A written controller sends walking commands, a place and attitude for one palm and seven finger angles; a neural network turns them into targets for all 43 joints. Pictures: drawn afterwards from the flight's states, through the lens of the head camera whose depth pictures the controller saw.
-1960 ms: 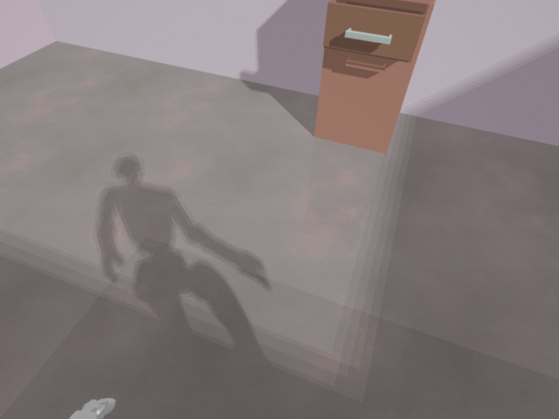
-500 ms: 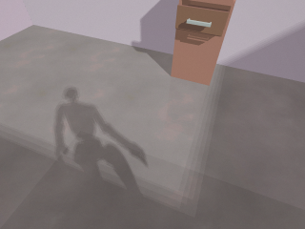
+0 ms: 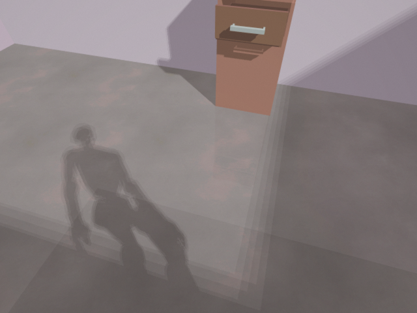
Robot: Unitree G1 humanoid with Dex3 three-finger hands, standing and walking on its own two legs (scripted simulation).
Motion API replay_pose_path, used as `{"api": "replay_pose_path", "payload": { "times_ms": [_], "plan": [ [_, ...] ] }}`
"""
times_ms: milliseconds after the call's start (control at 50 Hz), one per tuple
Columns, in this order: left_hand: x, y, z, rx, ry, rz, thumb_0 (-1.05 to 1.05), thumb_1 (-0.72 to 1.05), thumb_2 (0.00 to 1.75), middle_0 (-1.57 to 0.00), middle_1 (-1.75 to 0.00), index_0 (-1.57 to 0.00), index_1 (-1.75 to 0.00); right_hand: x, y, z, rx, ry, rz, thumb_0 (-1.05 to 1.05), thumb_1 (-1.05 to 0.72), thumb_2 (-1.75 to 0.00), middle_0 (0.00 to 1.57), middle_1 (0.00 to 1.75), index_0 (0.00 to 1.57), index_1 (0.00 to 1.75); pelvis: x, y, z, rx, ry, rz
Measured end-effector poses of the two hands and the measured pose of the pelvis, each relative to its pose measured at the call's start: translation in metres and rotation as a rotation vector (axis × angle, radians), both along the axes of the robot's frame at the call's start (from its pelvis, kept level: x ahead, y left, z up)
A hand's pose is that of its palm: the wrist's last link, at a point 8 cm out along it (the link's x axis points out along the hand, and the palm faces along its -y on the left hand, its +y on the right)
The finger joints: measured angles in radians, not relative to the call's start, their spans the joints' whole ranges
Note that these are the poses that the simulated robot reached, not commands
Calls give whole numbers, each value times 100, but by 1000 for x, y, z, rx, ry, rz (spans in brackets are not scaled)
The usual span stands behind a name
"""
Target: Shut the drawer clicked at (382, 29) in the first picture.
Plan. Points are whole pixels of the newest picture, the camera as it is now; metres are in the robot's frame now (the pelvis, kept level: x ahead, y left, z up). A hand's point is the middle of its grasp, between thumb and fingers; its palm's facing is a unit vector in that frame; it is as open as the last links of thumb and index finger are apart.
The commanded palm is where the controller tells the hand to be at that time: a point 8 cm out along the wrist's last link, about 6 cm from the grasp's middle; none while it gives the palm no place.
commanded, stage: walk to a spot facing it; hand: left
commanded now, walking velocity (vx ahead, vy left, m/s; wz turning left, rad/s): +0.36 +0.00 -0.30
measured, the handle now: (248, 28) +1.50 -0.08 -0.07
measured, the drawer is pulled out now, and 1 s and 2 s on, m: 0.14 0.14 0.14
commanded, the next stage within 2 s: turn to face it in 1.54 s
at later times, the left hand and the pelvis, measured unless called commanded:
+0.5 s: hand (116, 276) +0.23 +0.25 -0.18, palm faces -0.09 -0.98 -0.16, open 7.4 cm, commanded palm none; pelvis +0.21 +0.07 +0.01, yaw -11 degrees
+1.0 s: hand (196, 168) +0.58 +0.10 -0.18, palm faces -0.39 -0.91 -0.13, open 7.4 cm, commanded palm none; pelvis +0.42 -0.01 -0.01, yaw -21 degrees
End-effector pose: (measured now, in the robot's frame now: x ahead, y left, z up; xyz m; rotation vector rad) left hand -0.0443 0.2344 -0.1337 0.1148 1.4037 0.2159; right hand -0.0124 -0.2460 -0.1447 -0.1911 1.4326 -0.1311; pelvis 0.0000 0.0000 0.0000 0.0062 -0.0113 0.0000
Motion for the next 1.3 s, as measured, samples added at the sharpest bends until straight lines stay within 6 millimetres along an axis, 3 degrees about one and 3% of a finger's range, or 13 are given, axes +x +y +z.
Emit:
{"api": "replay_pose_path", "payload": {
  "times_ms": [80,180,280,360,420,500,560,640,780,940,1040,1200,1300],
  "plan": [
    [-6,-16,9,-38,100,-1,0,91,89,-21,-30,-20,-30,48,4,11,4,-70,-20,1,-91,-89,20,30,20,30,26,2,9,8,7,-37],
    [5,-17,13,-72,213,-13,0,90,89,-21,-30,-20,-30,131,18,18,16,-210,-37,1,-91,-89,19,30,20,30,64,14,10,-6,18,-70],
    [44,3,1,-81,255,-9,0,90,89,-21,-30,-20,-30,221,46,18,24,-310,-7,1,-91,-89,19,30,20,30,114,33,-1,-29,24,-91],
    [101,32,-23,-81,254,-35,0,90,89,-21,-30,-20,-30,272,67,14,-6,-382,-10,0,-91,-89,19,30,20,30,157,51,-16,-28,13,-117],
    [167,53,-26,-64,174,-92,0,91,89,-21,-30,-20,-30,276,77,20,-19,-373,-64,0,-91,-89,20,30,20,30,182,61,-10,-26,-7,-157],
    [271,70,-15,-44,9,-170,0,91,89,-20,-29,-19,-30,259,80,30,-58,-317,-177,-2,-94,-89,20,30,21,30,213,69,5,-24,-13,-187],
    [340,73,-6,-36,-96,-219,0,91,89,-20,-29,-19,-30,243,78,34,-85,-249,-227,-2,-96,-89,20,30,21,30,237,73,11,-19,-9,-211],
    [413,65,3,-40,-177,-271,0,91,90,-20,-29,-19,-30,219,86,32,-80,-138,-298,-2,-95,-89,20,30,20,30,268,73,14,-10,-6,-239],
    [504,25,4,-73,-184,-384,0,91,90,-20,-29,-19,-30,192,121,25,-2,51,-427,0,-92,-89,19,30,20,30,322,59,12,-9,-5,-287],
    [606,-59,-8,-114,-195,-524,0,91,90,-20,-29,-19,-30,198,146,19,117,253,-562,0,-91,-89,20,30,20,30,392,16,-3,-17,10,-346],
    [643,-92,-15,-108,-247,-502,0,91,89,-20,-30,-20,-30,245,112,6,144,260,-583,0,-91,-89,20,30,21,30,433,-21,-12,-9,-9,-372],
    [661,-72,9,5,-164,-462,-3,94,89,-21,-30,-20,-30,421,-2,6,21,-119,-487,1,-92,-89,19,30,20,30,491,-47,8,-17,-3,-389],
    [657,-69,7,-7,-66,-421,-1,92,89,-20,-30,-19,-30,505,-51,19,-42,-240,-424,1,-95,-89,19,30,20,30,533,-54,11,-24,5,-388]
  ]
}}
